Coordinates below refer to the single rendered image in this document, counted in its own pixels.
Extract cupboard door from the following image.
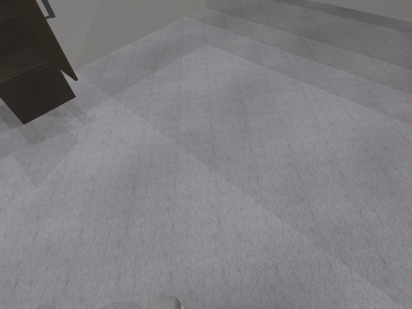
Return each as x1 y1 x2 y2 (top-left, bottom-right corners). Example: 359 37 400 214
14 0 78 81

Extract handle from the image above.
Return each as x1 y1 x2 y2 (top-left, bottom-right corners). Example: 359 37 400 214
41 0 55 19

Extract left robot thigh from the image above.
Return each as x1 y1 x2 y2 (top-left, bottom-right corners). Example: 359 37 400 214
148 296 185 309

